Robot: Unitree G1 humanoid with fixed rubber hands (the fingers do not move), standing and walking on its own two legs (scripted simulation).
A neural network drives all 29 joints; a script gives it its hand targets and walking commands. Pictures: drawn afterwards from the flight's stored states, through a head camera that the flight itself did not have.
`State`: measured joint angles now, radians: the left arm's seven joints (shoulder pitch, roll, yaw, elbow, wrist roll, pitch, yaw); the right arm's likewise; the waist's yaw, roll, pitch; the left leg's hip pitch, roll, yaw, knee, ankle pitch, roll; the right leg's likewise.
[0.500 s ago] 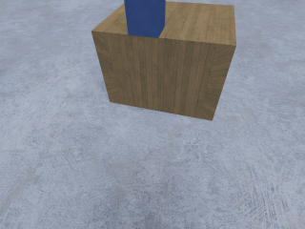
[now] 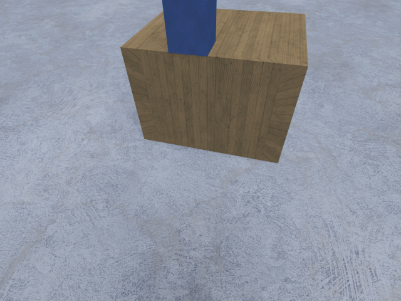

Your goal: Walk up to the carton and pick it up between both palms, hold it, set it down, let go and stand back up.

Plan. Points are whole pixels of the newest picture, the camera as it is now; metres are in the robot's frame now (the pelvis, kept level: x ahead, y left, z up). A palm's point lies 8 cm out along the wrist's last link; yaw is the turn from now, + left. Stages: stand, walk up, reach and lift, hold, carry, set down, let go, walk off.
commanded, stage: walk up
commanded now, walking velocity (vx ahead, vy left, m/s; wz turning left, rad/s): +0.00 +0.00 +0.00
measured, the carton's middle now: (191, 21) +1.38 +0.11 +0.04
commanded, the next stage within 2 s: none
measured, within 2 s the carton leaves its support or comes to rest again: neither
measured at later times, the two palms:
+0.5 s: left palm out of the picture -0.02 +0.32 -0.17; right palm out of the picture +0.10 -0.20 -0.13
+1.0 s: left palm (128, 203) +0.44 +0.26 -0.15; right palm out of the picture +0.16 -0.15 -0.18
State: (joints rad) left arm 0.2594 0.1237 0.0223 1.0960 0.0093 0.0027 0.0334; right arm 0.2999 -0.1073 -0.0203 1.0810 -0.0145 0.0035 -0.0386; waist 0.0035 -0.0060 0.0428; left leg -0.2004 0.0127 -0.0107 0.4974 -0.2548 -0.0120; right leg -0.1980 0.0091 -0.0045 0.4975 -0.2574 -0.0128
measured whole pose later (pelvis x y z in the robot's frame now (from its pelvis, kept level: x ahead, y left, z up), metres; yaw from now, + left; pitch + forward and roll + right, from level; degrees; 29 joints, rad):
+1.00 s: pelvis +0.29 +0.05 -0.05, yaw -1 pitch -5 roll +0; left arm 0.15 0.16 0.00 0.77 0.04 -0.04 0.00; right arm 0.56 -0.17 0.02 1.00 -0.03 -0.02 0.01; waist -0.07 0.03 0.14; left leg -0.11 0.03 0.03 1.14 -0.56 0.02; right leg -0.50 -0.03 -0.16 0.82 -0.24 -0.10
